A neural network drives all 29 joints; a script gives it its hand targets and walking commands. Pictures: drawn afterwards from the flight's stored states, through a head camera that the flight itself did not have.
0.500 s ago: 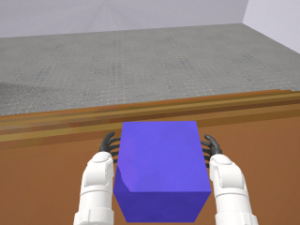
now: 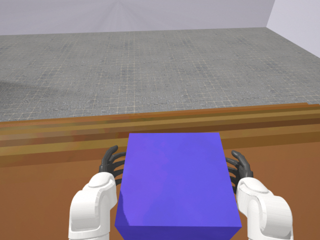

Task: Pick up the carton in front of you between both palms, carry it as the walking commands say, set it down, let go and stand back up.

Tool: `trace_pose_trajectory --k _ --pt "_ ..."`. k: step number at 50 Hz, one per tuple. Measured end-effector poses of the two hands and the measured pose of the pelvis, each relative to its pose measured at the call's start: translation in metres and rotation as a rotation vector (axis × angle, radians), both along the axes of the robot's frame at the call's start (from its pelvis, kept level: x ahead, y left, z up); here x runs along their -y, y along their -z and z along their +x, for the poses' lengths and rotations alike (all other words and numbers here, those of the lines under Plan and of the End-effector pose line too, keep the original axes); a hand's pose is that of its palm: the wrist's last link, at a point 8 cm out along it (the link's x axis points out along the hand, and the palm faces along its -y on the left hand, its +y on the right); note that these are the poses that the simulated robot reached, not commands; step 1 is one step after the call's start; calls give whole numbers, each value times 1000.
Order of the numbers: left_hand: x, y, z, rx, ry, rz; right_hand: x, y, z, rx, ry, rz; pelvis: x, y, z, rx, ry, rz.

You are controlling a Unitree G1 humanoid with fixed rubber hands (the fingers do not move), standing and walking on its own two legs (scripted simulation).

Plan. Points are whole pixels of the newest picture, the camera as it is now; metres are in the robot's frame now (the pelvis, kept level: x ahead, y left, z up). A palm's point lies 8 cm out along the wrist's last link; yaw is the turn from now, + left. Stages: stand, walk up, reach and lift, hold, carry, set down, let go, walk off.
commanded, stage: carry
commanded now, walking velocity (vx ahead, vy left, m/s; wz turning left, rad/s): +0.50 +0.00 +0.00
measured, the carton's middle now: (174, 196) +0.25 -0.01 +0.02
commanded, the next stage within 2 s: none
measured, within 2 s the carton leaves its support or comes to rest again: neither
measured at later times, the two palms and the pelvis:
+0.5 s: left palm (115, 102) +0.55 +0.18 +0.09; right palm (205, 110) +0.51 -0.12 +0.09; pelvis +0.29 +0.05 +0.01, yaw -3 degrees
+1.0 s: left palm (131, 59) +0.93 +0.16 +0.08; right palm (193, 60) +0.94 -0.14 +0.07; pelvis +0.58 +0.00 +0.00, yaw -1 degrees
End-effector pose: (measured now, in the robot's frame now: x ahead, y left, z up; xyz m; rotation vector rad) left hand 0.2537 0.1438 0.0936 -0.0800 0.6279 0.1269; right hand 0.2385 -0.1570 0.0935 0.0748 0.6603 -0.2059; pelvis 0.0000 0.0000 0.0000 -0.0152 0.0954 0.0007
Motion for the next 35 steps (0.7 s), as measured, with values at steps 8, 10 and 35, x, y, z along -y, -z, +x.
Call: trace_pose_trajectory --k 8,10,35 --pt "-31 5 58 -41 -105 -9 -26 7 84 -39 -34 0 -14 -8 87 8 -1 25" --pt "-39 8 85 -20 -109 -15 -34 9 111 -18 -26 -3 -22 -2 115 16 4 24" --pt "-28 -1 467 77 -96 36 -17 4 472 96 73 19 -24 17 420 35 16 15"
